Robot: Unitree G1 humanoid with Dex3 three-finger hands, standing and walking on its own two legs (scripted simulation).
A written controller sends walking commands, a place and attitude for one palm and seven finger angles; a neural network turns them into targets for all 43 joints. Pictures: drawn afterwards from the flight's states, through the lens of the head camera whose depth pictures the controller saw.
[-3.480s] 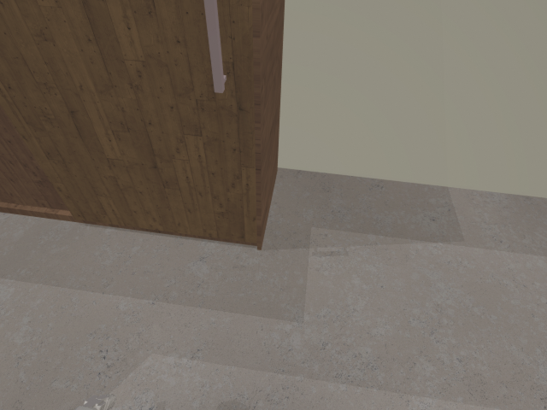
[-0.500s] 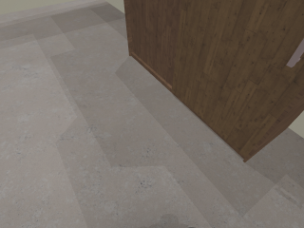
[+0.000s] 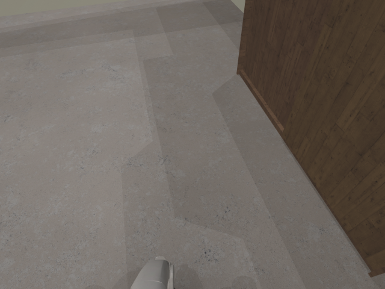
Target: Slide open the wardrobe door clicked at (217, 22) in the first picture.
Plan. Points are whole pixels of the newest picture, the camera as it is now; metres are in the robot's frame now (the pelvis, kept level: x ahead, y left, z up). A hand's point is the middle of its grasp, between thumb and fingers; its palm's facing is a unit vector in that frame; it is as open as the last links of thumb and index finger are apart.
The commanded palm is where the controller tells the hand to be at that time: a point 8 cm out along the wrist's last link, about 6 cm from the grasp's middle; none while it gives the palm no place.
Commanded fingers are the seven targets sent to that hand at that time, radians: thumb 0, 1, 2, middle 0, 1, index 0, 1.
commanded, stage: walk to a spot facing it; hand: right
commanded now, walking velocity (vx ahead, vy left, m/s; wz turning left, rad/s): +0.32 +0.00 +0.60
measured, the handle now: out of the picture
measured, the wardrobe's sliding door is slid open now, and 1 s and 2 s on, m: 0.00 0.00 0.00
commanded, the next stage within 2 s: turn to face it in 0.96 s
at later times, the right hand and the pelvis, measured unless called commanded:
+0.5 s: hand (258, 234) +0.29 -0.14 -0.16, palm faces -0.17 +0.96 -0.22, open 7.3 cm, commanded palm none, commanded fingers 0.00 -0.90 -0.90 0.20 0.30 0.20 0.30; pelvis +0.21 +0.05 +0.00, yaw +13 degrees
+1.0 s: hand (242, 166) +0.52 -0.11 -0.17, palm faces -0.46 +0.87 -0.20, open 7.4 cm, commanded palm none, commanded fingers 0.00 -0.90 -0.90 0.20 0.30 0.20 0.30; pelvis +0.35 +0.03 +0.00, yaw +31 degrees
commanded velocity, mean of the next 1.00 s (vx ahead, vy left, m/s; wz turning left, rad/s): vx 0.17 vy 0.00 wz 0.52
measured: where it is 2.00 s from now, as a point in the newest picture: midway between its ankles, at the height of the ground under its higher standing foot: (185, 259)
